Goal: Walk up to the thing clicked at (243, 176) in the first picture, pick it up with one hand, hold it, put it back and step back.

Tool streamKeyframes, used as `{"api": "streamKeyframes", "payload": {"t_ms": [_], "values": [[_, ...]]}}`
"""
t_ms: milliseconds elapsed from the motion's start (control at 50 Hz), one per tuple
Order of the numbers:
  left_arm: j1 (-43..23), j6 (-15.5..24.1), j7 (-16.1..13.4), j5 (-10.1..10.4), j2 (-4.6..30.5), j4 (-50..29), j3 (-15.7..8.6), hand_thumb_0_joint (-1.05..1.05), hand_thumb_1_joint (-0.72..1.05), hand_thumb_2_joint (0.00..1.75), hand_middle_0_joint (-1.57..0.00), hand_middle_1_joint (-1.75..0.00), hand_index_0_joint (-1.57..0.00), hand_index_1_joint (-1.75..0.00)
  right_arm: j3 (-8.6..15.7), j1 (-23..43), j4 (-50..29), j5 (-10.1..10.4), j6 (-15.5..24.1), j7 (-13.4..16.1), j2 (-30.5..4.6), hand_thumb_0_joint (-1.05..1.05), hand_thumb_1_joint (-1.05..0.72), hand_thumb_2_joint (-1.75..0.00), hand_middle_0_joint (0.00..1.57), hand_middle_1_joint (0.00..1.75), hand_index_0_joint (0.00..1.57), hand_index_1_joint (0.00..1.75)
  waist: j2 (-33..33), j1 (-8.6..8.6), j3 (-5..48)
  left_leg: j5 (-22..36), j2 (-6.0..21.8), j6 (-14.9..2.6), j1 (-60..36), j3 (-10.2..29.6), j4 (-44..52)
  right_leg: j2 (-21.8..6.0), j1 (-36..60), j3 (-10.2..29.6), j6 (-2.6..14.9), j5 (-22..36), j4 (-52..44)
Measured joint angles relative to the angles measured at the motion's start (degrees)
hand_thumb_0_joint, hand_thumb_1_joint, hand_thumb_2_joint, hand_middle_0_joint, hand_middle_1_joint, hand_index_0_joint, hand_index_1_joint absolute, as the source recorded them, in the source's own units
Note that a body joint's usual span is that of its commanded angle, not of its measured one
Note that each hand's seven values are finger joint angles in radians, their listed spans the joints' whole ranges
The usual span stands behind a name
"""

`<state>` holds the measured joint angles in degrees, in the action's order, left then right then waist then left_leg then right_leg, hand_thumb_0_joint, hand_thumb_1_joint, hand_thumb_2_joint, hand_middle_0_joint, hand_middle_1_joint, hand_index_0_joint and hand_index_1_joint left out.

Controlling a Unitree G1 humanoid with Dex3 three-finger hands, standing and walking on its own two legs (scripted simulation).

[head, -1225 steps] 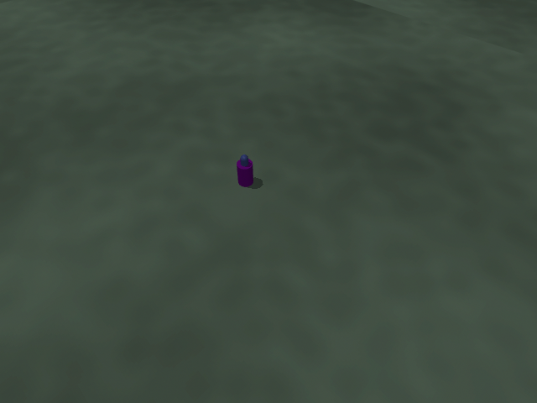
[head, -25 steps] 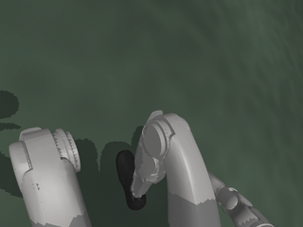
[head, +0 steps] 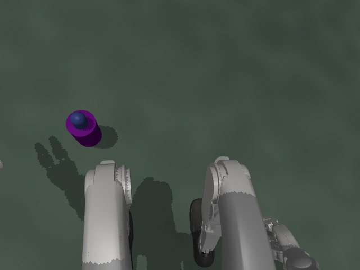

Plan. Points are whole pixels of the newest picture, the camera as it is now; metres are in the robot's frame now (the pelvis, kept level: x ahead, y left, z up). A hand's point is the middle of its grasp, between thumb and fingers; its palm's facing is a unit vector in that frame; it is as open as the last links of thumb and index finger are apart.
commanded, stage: home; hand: left
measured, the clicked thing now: (83, 127) +0.46 +0.26 -0.28
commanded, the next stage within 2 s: none
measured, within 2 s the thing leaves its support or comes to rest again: neither
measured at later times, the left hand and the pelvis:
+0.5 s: hand out of the picture +0.28 +0.29 +0.13, palm faces +0.25 -0.86 -0.46, open 17.6 cm; pelvis +0.05 -0.01 +0.23, yaw +6 degrees
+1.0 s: hand out of the picture +0.25 +0.21 +0.30, palm faces +0.23 -0.92 -0.32, open 17.6 cm; pelvis +0.10 +0.00 +0.35, yaw +7 degrees
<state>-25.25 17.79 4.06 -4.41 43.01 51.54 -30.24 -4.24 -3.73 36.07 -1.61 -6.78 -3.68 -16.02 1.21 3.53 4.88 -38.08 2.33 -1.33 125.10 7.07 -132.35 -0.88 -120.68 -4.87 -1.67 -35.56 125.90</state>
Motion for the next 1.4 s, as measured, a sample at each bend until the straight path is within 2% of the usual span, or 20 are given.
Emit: {"api": "streamKeyframes", "payload": {"t_ms": [60, 140, 220, 280, 420, 560, 680, 860, 1000, 1200, 1400], "values": [[3.2, -4.5, -1.5, 0.1, -2.8, -4.4, 2.4, -0.01, -0.55, 0.04, -0.05, -0.06, -0.06, -0.06, 1.8, -0.9, 0.0, 1.2, -0.5, 0.6, -0.1, 0.0, -0.91, -0.91, 0.21, 0.3, 0.21, 0.3, -1.1, -1.35, 1.2, 0.1, 0.1, 0.12, -2.4, -1.3, 3.8, -0.1, 1.6, 1.0, -0.02, -0.1, -2.8], [9.4, -9.9, -3.4, 0.6, -8.2, -14.1, 6.3, -0.01, -0.57, 0.03, -0.05, -0.05, -0.06, -0.05, 3.2, -1.4, -1.2, 2.8, -0.9, 1.8, 0.1, 0.0, -0.9, -0.9, 0.21, 0.3, 0.21, 0.3, -1.8, -2.43, 2.2, 0.3, 0.4, 0.59, -7.3, -2.3, 10.0, -0.1, 5.7, 1.5, 0.28, 0.1, -8.1], [15.8, -14.1, -5.3, 1.2, -13.1, -23.1, 9.7, -0.01, -0.57, 0.03, -0.05, -0.05, -0.06, -0.05, 3.8, -1.3, -2.9, 4.0, -0.5, 3.7, 0.8, 0.01, -0.9, -0.9, 0.21, 0.3, 0.21, 0.3, -1.9, -2.4, 2.8, 0.6, 0.6, 1.29, -14.4, -2.8, 17.5, -0.1, 12.1, 1.6, 0.91, 0.2, -14.9], [19.3, -16.6, -7.0, 1.8, -15.6, -26.3, 11.8, -0.01, -0.56, 0.04, -0.06, -0.05, -0.06, -0.05, 4.1, -1.2, -3.8, 4.4, 0.2, 5.3, 1.4, 0.01, -0.9, -0.9, 0.21, 0.3, 0.21, 0.3, -1.8, -2.07, 3.5, 0.9, 0.7, 1.76, -20.8, -3.2, 23.4, -0.1, 18.1, 1.5, 1.39, 0.2, -20.3], [24.8, -21.3, -10.3, 3.1, -19.3, -27.6, 15.4, -0.01, -0.57, 0.04, -0.06, -0.05, -0.06, -0.05, 4.4, -1.8, -4.9, 4.4, 3.3, 8.5, 1.8, 0.01, -0.9, -0.9, 0.21, 0.3, 0.21, 0.3, -1.9, -1.64, 5.0, 2.0, 0.7, 2.4, -36.3, -3.7, 36.6, -0.1, 33.5, 1.2, 1.92, 0.8, -32.9], [30.3, -25.7, -12.1, 3.9, -23.0, -29.9, 20.3, -0.01, -0.58, 0.03, -0.05, -0.05, -0.06, -0.05, 3.9, -4.2, -4.8, 3.7, 6.0, 10.5, 2.0, 0.01, -0.9, -0.9, 0.21, 0.3, 0.2, 0.3, -2.0, -1.34, 5.4, 4.0, 0.7, 2.51, -51.7, -3.9, 49.0, -0.1, 49.2, 0.8, 1.86, 2.6, -45.5], [36.1, -28.9, -13.5, 4.5, -26.0, -34.8, 24.4, -0.01, -0.58, 0.03, -0.05, -0.05, -0.06, -0.05, 3.2, -7.7, -5.3, 3.9, 7.0, 12.0, 3.0, 0.01, -0.9, -0.9, 0.21, 0.3, 0.2, 0.3, -2.3, -1.09, 4.9, 5.9, 0.6, 2.33, -64.3, -4.2, 59.0, 0.0, 62.2, 0.7, 1.54, 4.8, -55.9], [47.3, -33.4, -14.8, 5.2, -29.1, -46.9, 30.1, -0.01, -0.57, 0.04, -0.05, -0.05, -0.06, -0.05, 2.5, -12.5, -7.0, 3.8, 8.6, 14.2, 4.4, 0.01, -0.9, -0.9, 0.21, 0.3, 0.21, 0.3, -3.6, -1.33, 4.8, 8.5, 0.5, 1.78, -80.2, -5.4, 71.1, 0.0, 78.1, 1.3, 0.85, 7.8, -68.6], [52.3, -33.9, -14.1, 5.2, -30.2, -53.5, 31.9, -0.01, -0.58, 0.03, -0.05, -0.05, -0.06, -0.05, 2.4, -12.9, -8.0, 3.3, 10.3, 14.5, 4.9, 0.01, -0.9, -0.9, 0.21, 0.3, 0.21, 0.3, -4.1, -2.13, 4.3, 9.4, 0.3, 1.61, -86.6, -6.0, 75.2, -0.1, 84.3, 1.7, 0.59, 8.8, -72.6], [52.3, -33.9, -12.8, 4.8, -30.9, -52.2, 31.3, -0.01, -0.58, 0.03, -0.05, -0.05, -0.06, -0.05, 2.4, -11.6, -8.6, 2.5, 12.5, 14.0, 4.4, 0.01, -0.9, -0.9, 0.21, 0.3, 0.21, 0.3, -3.4, -2.9, 2.2, 10.7, 0.1, 1.9, -88.8, -5.6, 76.9, -0.2, 86.5, 1.3, 0.85, 9.6, -73.8], [51.3, -33.7, -12.4, 4.9, -31.1, -51.3, 31.2, -0.01, -0.59, 0.02, -0.05, -0.05, -0.05, -0.05, 2.5, -12.2, -7.4, 2.4, 13.3, 14.0, 4.0, 0.01, -0.9, -0.9, 0.21, 0.3, 0.21, 0.3, -3.3, -2.57, 1.5, 11.7, 0.3, 2.21, -89.8, -5.4, 77.9, 0.0, 87.4, 1.1, 1.21, 10.5, -74.7]]}}
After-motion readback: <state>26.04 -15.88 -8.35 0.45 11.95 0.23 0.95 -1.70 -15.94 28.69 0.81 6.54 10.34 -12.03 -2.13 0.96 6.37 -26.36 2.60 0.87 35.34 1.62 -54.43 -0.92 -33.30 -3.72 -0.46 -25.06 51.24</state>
